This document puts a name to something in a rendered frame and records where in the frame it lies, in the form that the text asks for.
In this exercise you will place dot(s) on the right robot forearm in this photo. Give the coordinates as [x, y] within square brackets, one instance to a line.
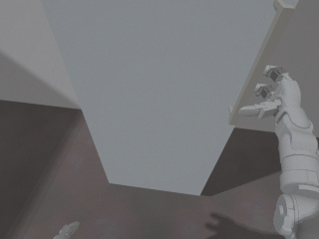
[298, 152]

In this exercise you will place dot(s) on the robot left hand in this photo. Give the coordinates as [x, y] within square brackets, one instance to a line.
[68, 230]

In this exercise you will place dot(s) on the robot right hand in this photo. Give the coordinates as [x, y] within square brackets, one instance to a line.
[287, 94]

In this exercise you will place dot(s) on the fridge door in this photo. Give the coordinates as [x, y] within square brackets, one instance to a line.
[155, 80]

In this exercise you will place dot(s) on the robot right upper arm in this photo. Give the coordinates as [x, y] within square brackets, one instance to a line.
[297, 216]

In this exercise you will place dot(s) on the handle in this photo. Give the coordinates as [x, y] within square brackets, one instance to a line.
[278, 25]

